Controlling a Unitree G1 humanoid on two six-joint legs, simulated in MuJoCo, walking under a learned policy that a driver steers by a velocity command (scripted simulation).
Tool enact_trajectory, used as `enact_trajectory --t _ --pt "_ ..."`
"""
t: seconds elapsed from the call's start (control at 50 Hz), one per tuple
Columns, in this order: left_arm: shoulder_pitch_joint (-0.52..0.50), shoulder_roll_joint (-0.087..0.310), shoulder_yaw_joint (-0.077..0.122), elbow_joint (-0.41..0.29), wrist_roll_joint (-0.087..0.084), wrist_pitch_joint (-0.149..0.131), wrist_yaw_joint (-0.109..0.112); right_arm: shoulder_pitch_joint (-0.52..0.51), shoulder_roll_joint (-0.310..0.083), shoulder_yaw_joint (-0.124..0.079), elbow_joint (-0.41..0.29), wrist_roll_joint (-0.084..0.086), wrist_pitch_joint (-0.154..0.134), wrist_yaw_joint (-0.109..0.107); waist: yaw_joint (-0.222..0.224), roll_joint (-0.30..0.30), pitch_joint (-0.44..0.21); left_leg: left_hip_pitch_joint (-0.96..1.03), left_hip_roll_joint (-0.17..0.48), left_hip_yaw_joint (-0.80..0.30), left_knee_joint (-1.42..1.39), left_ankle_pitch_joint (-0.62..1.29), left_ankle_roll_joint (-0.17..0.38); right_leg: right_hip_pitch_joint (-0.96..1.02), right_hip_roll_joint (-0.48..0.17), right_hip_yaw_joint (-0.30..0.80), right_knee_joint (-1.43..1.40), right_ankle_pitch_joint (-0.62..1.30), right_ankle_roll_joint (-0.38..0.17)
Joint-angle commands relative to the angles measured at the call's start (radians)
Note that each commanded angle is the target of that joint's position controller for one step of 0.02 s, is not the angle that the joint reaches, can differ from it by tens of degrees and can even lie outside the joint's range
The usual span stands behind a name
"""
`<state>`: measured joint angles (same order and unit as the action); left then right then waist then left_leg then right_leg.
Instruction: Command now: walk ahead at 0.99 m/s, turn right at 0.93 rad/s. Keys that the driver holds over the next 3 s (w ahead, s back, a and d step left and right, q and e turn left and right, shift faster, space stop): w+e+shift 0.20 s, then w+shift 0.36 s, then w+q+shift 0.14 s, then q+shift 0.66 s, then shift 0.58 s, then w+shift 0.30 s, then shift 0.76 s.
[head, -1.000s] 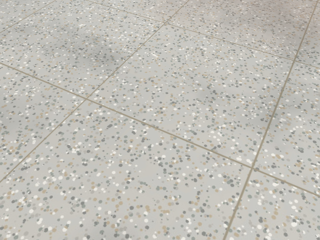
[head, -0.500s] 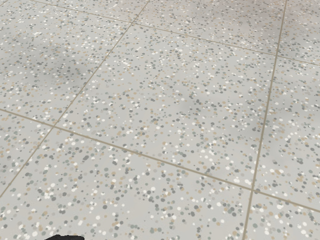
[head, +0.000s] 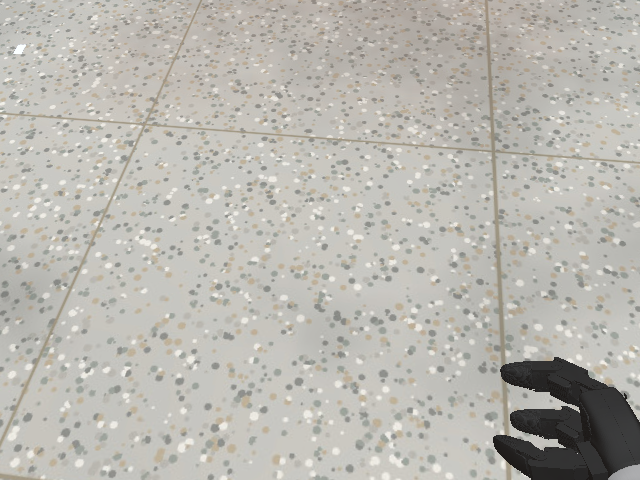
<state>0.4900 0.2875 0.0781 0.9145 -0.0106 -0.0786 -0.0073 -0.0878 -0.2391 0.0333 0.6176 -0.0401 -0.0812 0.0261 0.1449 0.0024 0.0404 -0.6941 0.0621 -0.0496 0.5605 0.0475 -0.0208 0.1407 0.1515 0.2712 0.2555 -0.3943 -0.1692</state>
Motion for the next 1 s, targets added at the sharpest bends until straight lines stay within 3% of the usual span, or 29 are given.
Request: enact_trajectory --t 0.02,0.04,0.06,0.08,0.1,0.14,0.22,0.3,0.38,0.44,0.48,0.5,0.52,0.54,0.56,0.58,0.6,0.64,0.72,0.78,0.82,0.84,0.88,0.9,0.92,0.94,0.96,0.98,1.0 --pt "-0.088 0.250 0.055 -0.076 0.008 -0.017 0.008 0.222 -0.204 -0.075 -0.009 0.019 -0.012 -0.034 -0.207 -0.074 -0.172 0.607 -0.097 0.027 -0.035 -0.078 0.027 -0.229 -0.168 0.119 0.319 1.088 0.021" --pt "-0.159 0.256 0.056 -0.093 0.018 -0.023 0.001 0.440 -0.254 -0.099 0.046 0.023 -0.012 -0.055 -0.334 -0.068 -0.261 0.829 -0.052 0.019 -0.026 -0.156 0.034 -0.322 -0.133 0.100 0.553 1.011 0.032" --pt "-0.172 0.116 0.022 -0.122 0.024 -0.032 -0.001 0.635 -0.313 -0.123 0.079 -0.009 -0.014 -0.077 -0.376 0.068 -0.376 1.057 0.157 -0.181 -0.009 -0.478 0.058 -0.493 -0.075 0.033 0.897 0.493 0.030" --pt "-0.028 0.004 -0.014 -0.187 -0.040 -0.023 0.002 0.543 -0.364 -0.132 0.061 -0.040 -0.013 -0.065 -0.217 0.422 -0.508 1.204 0.452 -0.768 -0.221 -0.641 0.162 -0.760 0.012 -0.090 1.160 -0.104 0.061" --pt "-0.070 0.095 -0.015 -0.161 -0.009 -0.003 0.016 0.421 -0.272 -0.135 0.040 -0.029 -0.003 -0.049 -0.215 0.260 -0.389 1.064 0.391 -0.792 -0.284 -0.853 0.177 -0.864 -0.093 -0.130 1.193 0.009 0.041" --pt "-0.193 0.121 -0.003 -0.159 0.024 0.022 -0.006 0.352 -0.132 -0.101 0.058 -0.022 -0.001 -0.042 -0.208 0.028 -0.143 0.788 0.304 -0.463 -0.301 -0.611 0.158 -0.859 -0.172 -0.171 1.115 0.118 0.053" --pt "-0.302 0.023 -0.032 -0.248 0.050 0.070 -0.053 0.446 -0.080 -0.084 0.174 0.012 -0.034 -0.024 -0.154 0.076 -0.009 0.603 0.235 -0.138 -0.372 -0.313 0.109 -0.893 -0.259 -0.182 1.066 0.133 0.062" --pt "-0.413 0.031 -0.053 -0.325 0.047 0.067 -0.071 0.415 -0.117 -0.086 0.195 0.008 -0.062 -0.010 -0.106 0.079 0.062 0.504 0.178 0.086 -0.465 -0.086 0.111 -0.898 -0.240 -0.184 0.855 0.314 0.069" --pt "-0.565 0.031 -0.076 -0.353 0.049 0.046 -0.089 0.513 -0.174 -0.089 0.246 0.017 -0.064 -0.010 -0.151 0.013 0.129 0.529 0.153 0.230 -0.583 0.197 0.116 -0.711 -0.168 -0.359 0.502 0.432 0.026" --pt "-0.522 0.078 -0.064 -0.326 0.062 0.034 -0.071 0.576 -0.261 -0.099 0.274 0.014 -0.038 -0.033 -0.105 0.101 0.029 0.760 0.189 0.268 -0.361 0.883 0.114 -0.589 -0.060 -0.427 0.420 0.288 -0.012" --pt "-0.193 0.139 -0.032 -0.224 0.063 0.029 -0.046 0.540 -0.304 -0.104 0.270 0.011 -0.006 -0.049 0.061 0.145 -0.157 0.732 0.208 0.265 0.083 1.005 0.114 -0.240 -0.026 -0.378 0.346 0.202 -0.057" --pt "-0.026 0.194 -0.004 -0.168 0.071 0.032 -0.025 0.520 -0.286 -0.100 0.252 0.012 -0.001 -0.049 0.129 0.118 -0.240 0.544 0.172 0.264 0.400 0.743 0.108 0.025 -0.094 -0.276 0.319 0.149 -0.075" --pt "-0.058 0.290 0.018 -0.161 0.077 0.035 -0.004 0.593 -0.112 -0.070 0.204 0.008 -0.006 -0.023 -0.025 -0.159 -0.312 0.185 0.025 0.224 0.770 -0.466 0.083 0.278 -0.385 0.112 0.316 0.024 -0.093" --pt "-0.030 0.315 0.031 -0.182 0.059 0.037 -0.001 0.581 -0.157 -0.076 0.155 0.045 -0.016 -0.022 -0.013 -0.164 -0.474 -0.019 -0.072 0.030 0.990 -0.553 0.086 0.392 -0.510 0.543 0.142 -0.015 -0.188" --pt "-0.061 0.265 0.030 -0.155 0.051 0.032 0.005 0.441 -0.189 -0.082 0.131 0.047 -0.024 -0.027 -0.008 -0.039 -0.293 -0.125 -0.009 -0.013 0.956 -0.415 0.100 0.286 -0.452 0.385 0.085 0.075 -0.153" --pt "-0.096 0.214 0.020 -0.134 0.047 0.019 0.008 0.422 -0.157 -0.072 0.132 0.051 -0.028 -0.024 -0.048 -0.002 -0.139 -0.113 0.014 -0.005 0.882 -0.361 0.100 0.100 -0.437 0.246 0.056 0.180 -0.137" --pt "-0.144 0.164 0.010 -0.129 0.056 0.005 0.006 0.428 -0.139 -0.068 0.153 0.042 -0.018 -0.020 -0.097 0.060 -0.068 -0.050 0.043 -0.021 0.807 -0.344 0.097 -0.051 -0.399 0.146 0.028 0.246 -0.099" --pt "-0.172 0.081 -0.018 -0.116 0.049 -0.020 0.007 0.496 -0.102 -0.064 0.192 0.020 0.024 -0.001 -0.168 0.028 -0.027 0.078 0.074 -0.044 0.717 -0.324 0.084 -0.238 -0.352 -0.002 -0.042 0.289 -0.042" --pt "-0.147 0.060 -0.029 -0.080 0.027 -0.058 -0.006 0.322 -0.069 -0.059 0.133 0.020 0.049 0.023 -0.168 -0.031 0.102 0.006 0.060 0.020 0.539 -0.172 0.071 -0.335 -0.282 -0.257 -0.146 0.639 0.039" --pt "-0.176 0.051 -0.043 -0.081 0.011 -0.074 0.000 0.230 -0.034 -0.039 0.105 0.020 0.024 0.039 -0.167 -0.014 0.106 0.161 -0.018 0.176 0.210 0.088 0.077 -0.387 -0.207 -0.444 -0.091 0.993 0.102" --pt "-0.148 0.100 -0.037 -0.077 -0.001 -0.087 0.020 0.258 -0.042 -0.039 0.121 0.019 0.015 0.054 -0.171 -0.028 0.037 0.287 -0.088 0.237 0.079 0.231 0.097 -0.308 -0.228 -0.464 0.005 1.131 0.133" --pt "-0.158 0.185 -0.018 -0.109 -0.003 -0.065 0.057 0.248 -0.090 -0.067 0.087 0.080 -0.012 0.053 -0.168 -0.081 -0.051 0.343 -0.130 0.204 0.090 0.215 0.083 -0.248 -0.247 -0.428 0.106 1.255 0.180" --pt "-0.236 0.231 -0.003 -0.148 0.019 -0.021 0.096 0.455 -0.207 -0.117 0.123 0.076 -0.005 0.058 -0.293 -0.124 -0.166 0.536 -0.184 0.194 0.071 0.162 0.100 -0.213 -0.267 -0.424 0.393 1.360 0.238" --pt "-0.311 0.230 -0.001 -0.175 0.022 -0.008 0.096 0.651 -0.254 -0.144 0.171 0.071 0.010 0.045 -0.401 -0.082 -0.209 0.748 -0.145 0.117 0.034 0.222 0.142 -0.343 -0.244 -0.420 0.705 1.213 0.259" --pt "-0.334 0.121 -0.027 -0.179 0.021 -0.009 0.065 0.722 -0.239 -0.131 0.214 0.069 0.022 0.020 -0.398 0.173 -0.144 0.847 -0.043 0.001 -0.088 0.416 0.185 -0.526 -0.066 -0.422 1.152 0.089 0.279" --pt "-0.131 0.000 -0.061 -0.226 0.034 -0.023 0.038 0.593 -0.278 -0.116 0.142 -0.007 0.001 0.009 -0.199 0.378 -0.245 1.035 0.129 -0.381 0.077 0.896 0.359 -0.819 0.004 -0.223 1.478 -0.297 0.298" --pt "-0.072 0.079 -0.063 -0.249 0.013 -0.039 0.017 0.514 -0.292 -0.133 0.059 -0.032 0.000 0.007 -0.221 0.204 -0.485 1.120 0.258 -0.627 -0.070 0.654 0.481 -0.860 -0.021 -0.057 1.512 -0.209 0.271" --pt "-0.153 0.154 -0.047 -0.284 -0.002 -0.043 0.010 0.403 -0.278 -0.143 -0.010 0.002 0.010 0.003 -0.196 0.030 -0.404 0.980 0.222 -0.655 -0.167 0.278 0.477 -0.858 -0.058 -0.054 1.406 -0.131 0.222" --pt "-0.218 0.162 -0.037 -0.295 0.009 -0.033 0.014 0.314 -0.238 -0.133 -0.032 0.043 0.018 0.000 -0.136 -0.134 -0.237 0.769 0.167 -0.618 -0.240 0.045 0.433 -0.862 -0.092 -0.088 1.310 -0.092 0.206"
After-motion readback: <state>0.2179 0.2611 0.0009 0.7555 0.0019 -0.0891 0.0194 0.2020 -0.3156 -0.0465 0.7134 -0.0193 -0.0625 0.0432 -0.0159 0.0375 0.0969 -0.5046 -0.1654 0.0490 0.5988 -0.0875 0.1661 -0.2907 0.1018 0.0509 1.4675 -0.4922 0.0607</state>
